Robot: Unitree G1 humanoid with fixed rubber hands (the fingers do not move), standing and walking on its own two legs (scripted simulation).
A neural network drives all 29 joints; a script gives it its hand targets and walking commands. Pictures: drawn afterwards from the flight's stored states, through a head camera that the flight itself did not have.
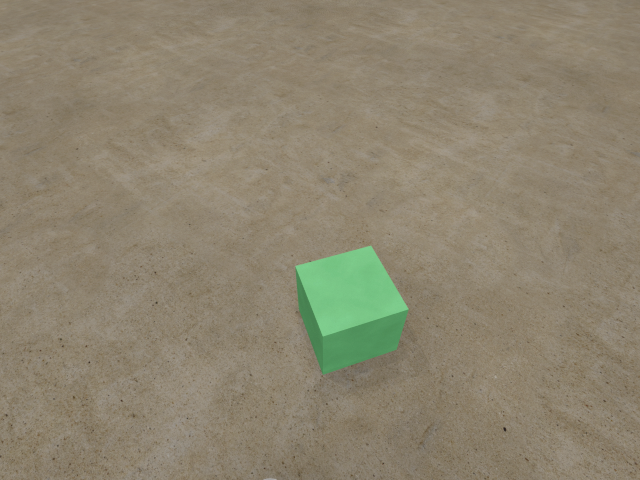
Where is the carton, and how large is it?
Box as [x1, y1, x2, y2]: [295, 246, 408, 374]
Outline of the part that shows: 371,246 295,266 299,310 323,374 396,349 408,309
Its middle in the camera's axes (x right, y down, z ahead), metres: +0.09 +0.22 +1.28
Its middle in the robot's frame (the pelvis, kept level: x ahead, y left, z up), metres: +0.76 -0.01 -0.62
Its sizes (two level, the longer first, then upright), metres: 0.268 0.268 0.253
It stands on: the floor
